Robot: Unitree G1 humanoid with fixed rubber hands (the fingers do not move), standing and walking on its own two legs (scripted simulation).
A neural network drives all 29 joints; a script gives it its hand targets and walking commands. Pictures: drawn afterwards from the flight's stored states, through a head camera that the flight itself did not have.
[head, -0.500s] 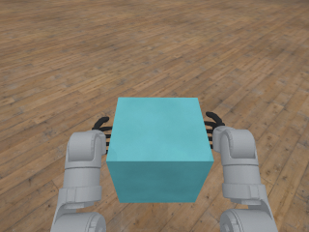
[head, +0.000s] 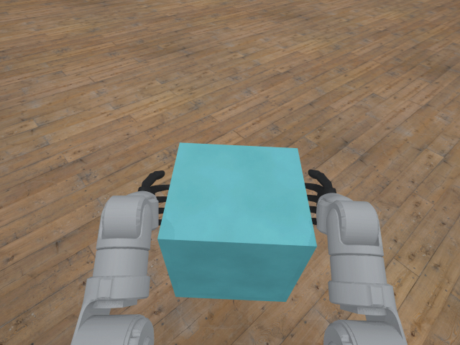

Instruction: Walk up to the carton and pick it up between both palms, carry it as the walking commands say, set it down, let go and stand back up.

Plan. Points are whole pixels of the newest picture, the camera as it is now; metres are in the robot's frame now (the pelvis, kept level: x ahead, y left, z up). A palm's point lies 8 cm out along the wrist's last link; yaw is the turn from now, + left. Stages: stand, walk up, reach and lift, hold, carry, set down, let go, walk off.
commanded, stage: carry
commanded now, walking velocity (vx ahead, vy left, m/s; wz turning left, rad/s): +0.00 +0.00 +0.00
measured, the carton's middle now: (234, 225) +0.33 +0.00 +0.03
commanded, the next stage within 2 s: none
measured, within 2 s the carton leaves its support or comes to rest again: neither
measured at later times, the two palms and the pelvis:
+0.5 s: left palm (147, 197) +0.35 +0.16 +0.08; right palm (315, 194) +0.36 -0.14 +0.09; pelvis +0.03 +0.01 +0.00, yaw +0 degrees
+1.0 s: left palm (151, 199) +0.36 +0.16 +0.06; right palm (315, 199) +0.36 -0.15 +0.08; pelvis +0.04 +0.01 +0.00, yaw +0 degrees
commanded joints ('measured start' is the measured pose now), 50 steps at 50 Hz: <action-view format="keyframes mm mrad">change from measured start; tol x16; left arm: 1 -730 -1046 -574 -153 -415 -78 -227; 50 -587 -947 -512 -3 -276 -367 -214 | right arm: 1 -781 996 577 -151 402 -54 251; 50 -602 896 507 18 269 -338 245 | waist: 1 -9 9 -465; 50 -4 14 -428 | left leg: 1 153 105 -136 -128 -128 1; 14 197 114 -119 -59 131 7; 50 193 107 -118 -100 43 3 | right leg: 1 177 -78 93 -75 -80 -38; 7 233 -86 84 -44 102 -34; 50 228 -74 64 -53 15 -27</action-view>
